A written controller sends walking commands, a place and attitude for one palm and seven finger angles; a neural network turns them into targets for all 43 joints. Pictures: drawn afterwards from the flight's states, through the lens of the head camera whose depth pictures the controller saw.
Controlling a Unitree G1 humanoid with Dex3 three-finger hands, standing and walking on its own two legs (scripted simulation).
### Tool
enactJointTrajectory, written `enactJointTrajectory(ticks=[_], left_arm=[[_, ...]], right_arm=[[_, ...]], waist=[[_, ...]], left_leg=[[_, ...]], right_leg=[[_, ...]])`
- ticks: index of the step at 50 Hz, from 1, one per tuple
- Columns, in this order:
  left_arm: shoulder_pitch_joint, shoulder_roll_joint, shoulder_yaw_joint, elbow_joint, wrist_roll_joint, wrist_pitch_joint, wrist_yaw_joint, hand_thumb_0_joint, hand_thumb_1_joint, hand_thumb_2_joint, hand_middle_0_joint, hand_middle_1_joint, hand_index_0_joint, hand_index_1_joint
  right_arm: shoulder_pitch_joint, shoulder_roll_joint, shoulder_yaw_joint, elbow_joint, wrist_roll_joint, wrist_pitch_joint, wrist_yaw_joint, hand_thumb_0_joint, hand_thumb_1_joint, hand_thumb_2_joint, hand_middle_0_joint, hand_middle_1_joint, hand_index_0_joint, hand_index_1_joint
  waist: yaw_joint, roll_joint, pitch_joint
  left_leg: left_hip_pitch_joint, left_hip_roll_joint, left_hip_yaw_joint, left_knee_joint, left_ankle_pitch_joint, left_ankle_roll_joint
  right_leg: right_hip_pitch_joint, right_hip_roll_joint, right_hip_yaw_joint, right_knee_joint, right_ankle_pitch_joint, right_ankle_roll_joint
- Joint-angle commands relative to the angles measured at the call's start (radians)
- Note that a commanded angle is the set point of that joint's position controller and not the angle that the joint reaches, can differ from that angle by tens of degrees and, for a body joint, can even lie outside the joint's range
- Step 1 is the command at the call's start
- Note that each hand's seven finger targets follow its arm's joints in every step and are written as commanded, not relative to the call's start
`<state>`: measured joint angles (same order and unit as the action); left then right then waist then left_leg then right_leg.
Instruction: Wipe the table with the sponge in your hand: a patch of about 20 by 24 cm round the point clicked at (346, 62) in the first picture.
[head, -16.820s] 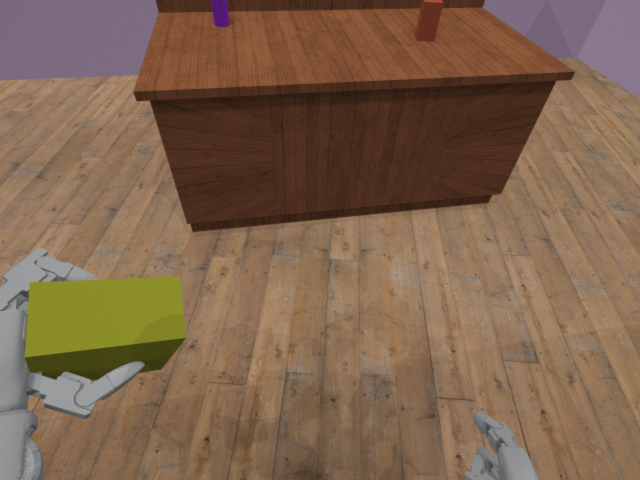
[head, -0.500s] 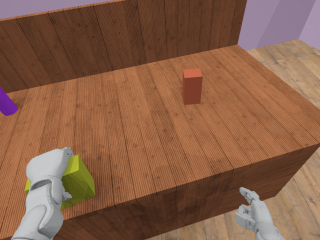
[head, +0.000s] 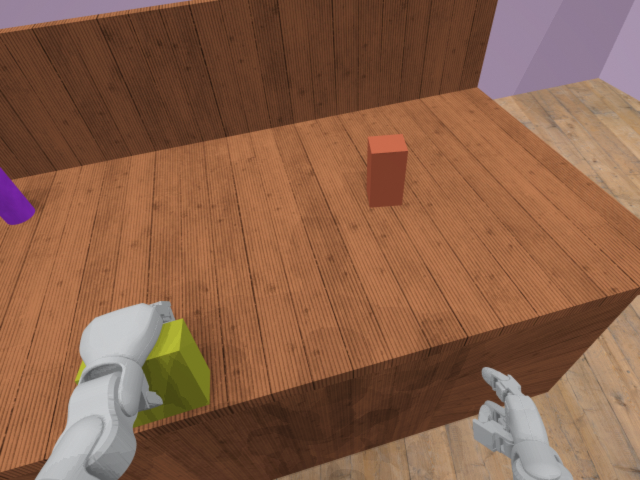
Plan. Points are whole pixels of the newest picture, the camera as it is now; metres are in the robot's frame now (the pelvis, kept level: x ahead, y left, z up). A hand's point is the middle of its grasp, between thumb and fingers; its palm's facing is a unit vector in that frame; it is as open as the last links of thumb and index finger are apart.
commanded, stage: move the sponge above the wiping area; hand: left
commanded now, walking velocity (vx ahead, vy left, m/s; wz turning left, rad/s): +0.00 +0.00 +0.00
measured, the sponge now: (155, 383) +0.23 +0.27 -0.03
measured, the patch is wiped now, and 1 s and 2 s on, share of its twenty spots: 0.00 0.00 0.00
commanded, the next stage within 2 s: lower the sponge onto the table in 1.60 s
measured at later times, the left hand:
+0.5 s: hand (156, 358) +0.24 +0.26 +0.02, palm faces -0.17 -0.14 -0.98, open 9.9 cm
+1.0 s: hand (156, 351) +0.24 +0.25 +0.04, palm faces -0.01 -0.08 -1.00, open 9.8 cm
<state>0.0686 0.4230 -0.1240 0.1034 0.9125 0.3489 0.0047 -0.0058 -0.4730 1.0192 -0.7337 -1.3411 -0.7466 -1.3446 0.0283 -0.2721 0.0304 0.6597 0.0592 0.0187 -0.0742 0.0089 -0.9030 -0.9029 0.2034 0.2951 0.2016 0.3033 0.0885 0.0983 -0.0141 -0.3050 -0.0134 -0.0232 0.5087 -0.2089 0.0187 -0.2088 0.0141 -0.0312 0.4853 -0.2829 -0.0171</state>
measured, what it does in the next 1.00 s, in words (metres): stands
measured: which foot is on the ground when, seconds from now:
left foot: down 0.00-1.00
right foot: down 0.00-1.00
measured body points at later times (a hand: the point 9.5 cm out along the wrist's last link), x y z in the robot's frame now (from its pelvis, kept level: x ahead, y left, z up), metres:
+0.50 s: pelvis +0.00 +0.00 +0.00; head +0.02 -0.02 +0.45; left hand +0.25 +0.26 +0.07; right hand +0.24 -0.21 -0.08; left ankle +0.04 +0.11 -0.74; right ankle -0.02 -0.11 -0.74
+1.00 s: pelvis +0.00 +0.00 +0.00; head +0.01 -0.02 +0.45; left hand +0.24 +0.25 +0.10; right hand +0.24 -0.20 -0.08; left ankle +0.04 +0.11 -0.74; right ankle -0.02 -0.11 -0.74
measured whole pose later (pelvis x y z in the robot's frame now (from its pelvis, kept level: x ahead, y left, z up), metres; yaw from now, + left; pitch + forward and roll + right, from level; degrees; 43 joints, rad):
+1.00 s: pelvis +0.00 +0.00 +0.00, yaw -1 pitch +0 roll -1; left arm 0.14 0.42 -0.13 -0.03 1.00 0.14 0.14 -0.01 -0.47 1.03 -0.75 -1.34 -0.76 -1.34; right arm 0.04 -0.24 0.01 0.67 0.02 -0.01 -0.08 0.01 -0.90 -0.90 0.20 0.29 0.20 0.30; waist 0.13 0.08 0.00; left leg -0.30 0.00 -0.01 0.52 -0.22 0.02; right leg -0.20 0.02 -0.02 0.48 -0.28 -0.02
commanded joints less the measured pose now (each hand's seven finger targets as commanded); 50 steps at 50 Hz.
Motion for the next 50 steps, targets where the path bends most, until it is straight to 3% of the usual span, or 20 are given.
enactJointTrajectory(ticks=[1, 4, 7, 9, 11, 14, 16, 19, 23, 24, 29, 30, 33, 35, 38, 41, 44, 46, 49, 50], left_arm=[[-0.349, 0.347, 0.266, -0.391, 0.117, -0.226, 0.138, 0.000, 0.100, 1.300, -1.200, -1.600, -1.200, -1.600], [-0.277, 0.384, 0.372, -0.391, 0.148, -0.225, 0.268, 0.000, 0.100, 1.300, -1.200, -1.600, -1.200, -1.600], [-0.233, 0.245, 0.300, -0.298, 0.092, -0.118, 0.335, 0.000, 0.100, 1.300, -1.200, -1.600, -1.200, -1.600], [-0.206, 0.239, 0.300, -0.183, 0.036, -0.015, 0.319, 0.000, 0.100, 1.300, -1.200, -1.600, -1.200, -1.600], [-0.189, 0.180, 0.196, -0.099, 0.005, 0.072, 0.249, 0.000, 0.100, 1.300, -1.200, -1.600, -1.200, -1.600], [-0.170, 0.134, 0.080, -0.086, -0.009, 0.132, 0.116, 0.000, 0.100, 1.300, -1.200, -1.600, -1.200, -1.600], [-0.221, 0.129, 0.025, -0.140, 0.004, 0.100, 0.045, 0.000, 0.100, 1.300, -1.200, -1.600, -1.200, -1.600], [-0.313, 0.249, 0.113, -0.251, 0.045, -0.036, 0.010, 0.000, 0.100, 1.300, -1.200, -1.600, -1.200, -1.600], [-0.322, 0.320, 0.243, -0.418, 0.114, -0.239, 0.125, 0.000, 0.100, 1.300, -1.200, -1.600, -1.200, -1.600], [-0.276, 0.387, 0.327, -0.445, 0.126, -0.252, 0.172, 0.000, 0.100, 1.300, -1.200, -1.600, -1.200, -1.600], [-0.213, 0.289, 0.346, -0.294, 0.093, -0.104, 0.326, 0.000, 0.100, 1.300, -1.200, -1.600, -1.200, -1.600], [-0.192, 0.208, 0.277, -0.258, 0.061, -0.053, 0.324, 0.000, 0.100, 1.300, -1.200, -1.600, -1.200, -1.600], [-0.158, 0.182, 0.201, -0.100, 0.003, 0.088, 0.247, 0.000, 0.100, 1.300, -1.200, -1.600, -1.200, -1.600], [-0.150, 0.141, 0.110, -0.120, -0.010, 0.132, 0.164, 0.000, 0.100, 1.300, -1.200, -1.600, -1.200, -1.600], [-0.199, 0.115, 0.017, -0.214, 0.013, 0.099, 0.059, 0.000, 0.100, 1.300, -1.200, -1.600, -1.200, -1.600], [-0.279, 0.173, 0.051, -0.309, 0.043, -0.042, 0.028, 0.000, 0.100, 1.300, -1.200, -1.600, -1.200, -1.600], [-0.326, 0.335, 0.223, -0.447, 0.104, -0.186, 0.102, 0.000, 0.100, 1.300, -1.200, -1.600, -1.200, -1.600], [-0.283, 0.312, 0.259, -0.434, 0.140, -0.227, 0.188, 0.000, 0.100, 1.300, -1.200, -1.600, -1.200, -1.600], [-0.276, 0.346, 0.350, -0.353, 0.137, -0.164, 0.292, 0.000, 0.100, 1.300, -1.200, -1.600, -1.200, -1.600], [-0.289, 0.261, 0.286, -0.323, 0.117, -0.123, 0.312, 0.000, 0.100, 1.300, -1.200, -1.600, -1.200, -1.600]], right_arm=[[-0.134, -0.066, -0.046, -0.155, -0.046, -0.082, -0.023, 0.000, -0.900, -0.900, 0.200, 0.300, 0.200, 0.300], [-0.128, -0.082, -0.066, -0.134, -0.056, -0.077, -0.015, 0.000, -0.900, -0.900, 0.200, 0.300, 0.200, 0.300], [-0.159, -0.075, -0.076, -0.131, -0.032, -0.067, 0.010, 0.000, -0.900, -0.900, 0.200, 0.300, 0.200, 0.300], [-0.210, -0.092, -0.068, -0.110, -0.011, -0.049, 0.018, 0.000, -0.900, -0.900, 0.200, 0.300, 0.200, 0.300], [-0.231, -0.095, -0.055, -0.115, 0.009, -0.036, 0.013, 0.000, -0.900, -0.900, 0.200, 0.300, 0.200, 0.300], [-0.267, -0.103, -0.033, -0.144, 0.024, -0.025, 0.003, 0.000, -0.900, -0.900, 0.200, 0.300, 0.200, 0.300], [-0.232, -0.099, -0.027, -0.164, 0.022, -0.030, 0.000, 0.000, -0.900, -0.900, 0.200, 0.300, 0.200, 0.300], [-0.195, -0.094, -0.029, -0.164, -0.006, -0.050, -0.007, 0.000, -0.900, -0.900, 0.200, 0.300, 0.200, 0.300], [-0.124, -0.067, -0.050, -0.158, -0.048, -0.085, -0.020, 0.000, -0.900, -0.900, 0.200, 0.300, 0.200, 0.300], [-0.117, -0.076, -0.056, -0.150, -0.054, -0.089, -0.019, 0.000, -0.900, -0.900, 0.200, 0.300, 0.200, 0.300], [-0.167, -0.088, -0.075, -0.127, -0.036, -0.057, 0.016, 0.000, -0.900, -0.900, 0.200, 0.300, 0.200, 0.300], [-0.172, -0.077, -0.072, -0.133, -0.021, -0.052, 0.024, 0.000, -0.900, -0.900, 0.200, 0.300, 0.200, 0.300], [-0.236, -0.099, -0.053, -0.120, 0.007, -0.025, 0.020, 0.000, -0.900, -0.900, 0.200, 0.300, 0.200, 0.300], [-0.254, -0.103, -0.043, -0.148, 0.020, -0.017, 0.012, 0.000, -0.900, -0.900, 0.200, 0.300, 0.200, 0.300], [-0.242, -0.096, -0.033, -0.174, 0.017, -0.027, 0.007, 0.000, -0.900, -0.900, 0.200, 0.300, 0.200, 0.300], [-0.189, -0.078, -0.028, -0.173, -0.006, -0.058, -0.002, 0.000, -0.900, -0.900, 0.200, 0.300, 0.200, 0.300], [-0.156, -0.075, -0.043, -0.160, -0.039, -0.078, -0.014, 0.000, -0.900, -0.900, 0.200, 0.300, 0.200, 0.300], [-0.127, -0.063, -0.051, -0.151, -0.053, -0.087, -0.016, 0.000, -0.900, -0.900, 0.200, 0.300, 0.200, 0.300], [-0.158, -0.081, -0.061, -0.126, -0.046, -0.063, -0.005, 0.000, -0.900, -0.900, 0.200, 0.300, 0.200, 0.300], [-0.168, -0.067, -0.061, -0.129, -0.033, -0.059, 0.002, 0.000, -0.900, -0.900, 0.200, 0.300, 0.200, 0.300]], waist=[[0.026, 0.029, -0.274], [0.056, 0.102, -0.303], [0.051, 0.040, -0.302], [0.053, -0.048, -0.255], [0.034, -0.133, -0.204], [0.005, -0.133, -0.132], [-0.016, -0.132, -0.167], [-0.016, -0.074, -0.211], [0.031, 0.058, -0.327], [0.049, 0.107, -0.322], [0.060, 0.046, -0.284], [0.053, -0.004, -0.273], [0.042, -0.138, -0.186], [0.020, -0.133, -0.173], [-0.010, -0.111, -0.192], [-0.017, -0.067, -0.216], [0.025, 0.051, -0.274], [0.039, 0.078, -0.288], [0.059, 0.096, -0.276], [0.048, 0.064, -0.273]], left_leg=[[0.252, -0.007, -0.069, -0.016, 0.186, 0.030], [0.260, 0.002, -0.074, -0.005, 0.280, 0.002], [0.223, 0.014, -0.049, -0.008, 0.316, -0.011], [0.193, 0.007, -0.038, -0.037, 0.248, -0.011], [0.144, 0.002, -0.018, -0.056, 0.170, 0.002], [0.129, -0.021, -0.030, -0.070, 0.116, 0.017], [0.131, -0.025, -0.034, -0.055, 0.110, 0.032], [0.178, -0.023, -0.049, -0.036, 0.119, 0.041], [0.278, -0.005, -0.068, -0.009, 0.262, 0.029], [0.278, 0.004, -0.085, -0.010, 0.284, 0.017], [0.220, 0.018, -0.068, -0.020, 0.323, -0.019], [0.193, 0.021, -0.041, -0.029, 0.285, -0.014], [0.137, 0.003, -0.026, -0.064, 0.170, -0.003], [0.126, -0.008, -0.020, -0.076, 0.125, 0.011], [0.151, -0.020, -0.044, -0.060, 0.127, 0.030], [0.189, -0.014, -0.061, -0.044, 0.117, 0.043], [0.246, -0.001, -0.089, -0.034, 0.169, 0.030], [0.265, 0.010, -0.090, -0.023, 0.241, 0.013], [0.244, 0.010, -0.085, -0.036, 0.256, -0.011], [0.225, 0.015, -0.059, -0.040, 0.248, -0.011]], right_leg=[[-0.066, 0.015, 0.091, -0.086, 0.169, -0.060], [-0.058, 0.024, 0.127, -0.072, 0.226, -0.088], [-0.026, 0.009, 0.092, -0.056, 0.293, -0.074], [-0.004, 0.008, 0.099, -0.081, 0.262, -0.063], [-0.001, -0.004, 0.066, -0.099, 0.208, -0.034], [-0.010, -0.004, 0.076, -0.115, 0.180, -0.029], [-0.012, -0.005, 0.055, -0.102, 0.185, -0.024], [-0.026, 0.006, 0.077, -0.101, 0.181, -0.035], [-0.044, 0.012, 0.081, -0.070, 0.236, -0.060], [-0.046, 0.021, 0.101, -0.070, 0.236, -0.071], [-0.028, 0.018, 0.102, -0.059, 0.274, -0.080], [-0.014, 0.008, 0.070, -0.059, 0.267, -0.062], [-0.005, -0.002, 0.063, -0.102, 0.200, -0.034], [0.012, -0.006, 0.055, -0.102, 0.170, -0.027], [-0.011, -0.004, 0.047, -0.096, 0.174, -0.027], [-0.043, 0.006, 0.047, -0.095, 0.147, -0.033], [-0.040, 0.021, 0.088, -0.084, 0.171, -0.057], [-0.067, 0.021, 0.078, -0.072, 0.180, -0.069], [-0.041, 0.029, 0.118, -0.080, 0.199, -0.089], [-0.032, 0.020, 0.092, -0.073, 0.205, -0.078]])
